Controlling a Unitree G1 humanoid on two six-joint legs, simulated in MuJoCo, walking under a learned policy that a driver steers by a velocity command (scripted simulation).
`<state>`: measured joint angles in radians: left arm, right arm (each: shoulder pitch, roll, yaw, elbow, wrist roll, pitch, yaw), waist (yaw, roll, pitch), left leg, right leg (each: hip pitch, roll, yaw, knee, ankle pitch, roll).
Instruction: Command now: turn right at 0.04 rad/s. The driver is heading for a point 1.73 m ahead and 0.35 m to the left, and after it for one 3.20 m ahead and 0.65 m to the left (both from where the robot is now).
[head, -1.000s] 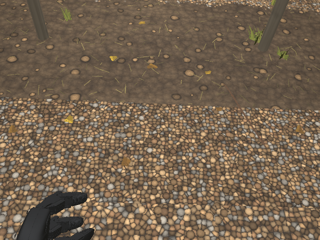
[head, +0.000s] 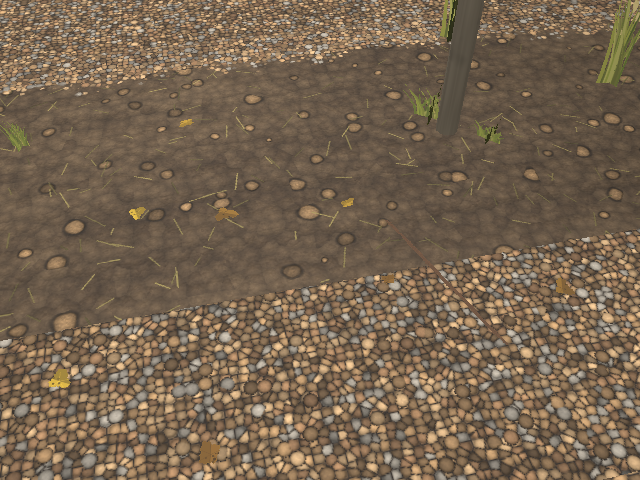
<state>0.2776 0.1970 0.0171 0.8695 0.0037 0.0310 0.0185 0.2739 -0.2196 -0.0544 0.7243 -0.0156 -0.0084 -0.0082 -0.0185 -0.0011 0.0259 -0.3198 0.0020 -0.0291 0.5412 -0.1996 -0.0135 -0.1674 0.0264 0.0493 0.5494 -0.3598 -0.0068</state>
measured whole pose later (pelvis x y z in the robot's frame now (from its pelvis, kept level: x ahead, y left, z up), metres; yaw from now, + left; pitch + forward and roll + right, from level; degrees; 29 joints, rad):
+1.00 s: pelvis +0.01 +0.00 +0.00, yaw +1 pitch -2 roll +0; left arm 0.37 0.16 0.01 1.09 0.00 0.01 0.04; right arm 0.26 -0.18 -0.04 0.99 0.00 0.03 -0.05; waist -0.01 0.00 0.05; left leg -0.29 0.00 -0.05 0.53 -0.21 -0.02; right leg -0.11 0.03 0.03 0.50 -0.35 -0.01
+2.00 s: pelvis +0.06 +0.02 -0.01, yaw +1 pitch +1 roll +0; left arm 0.52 0.20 0.03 1.05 -0.03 -0.03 0.04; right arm 0.26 -0.20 -0.03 1.04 0.03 -0.07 -0.01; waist 0.03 -0.04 -0.01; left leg -0.33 0.00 0.05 0.64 -0.34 0.06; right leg -0.09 -0.01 0.04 0.53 -0.45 0.00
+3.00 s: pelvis +0.58 +0.06 -0.15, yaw +10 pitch +2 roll -4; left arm 0.51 0.22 0.03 0.97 -0.01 -0.09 0.02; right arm 0.01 -0.22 -0.03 0.78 0.01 -0.09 0.10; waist 0.11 0.05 0.01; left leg -0.43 0.00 -0.01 0.39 0.20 0.12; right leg -0.18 -0.05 -0.17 1.41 -0.78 -0.01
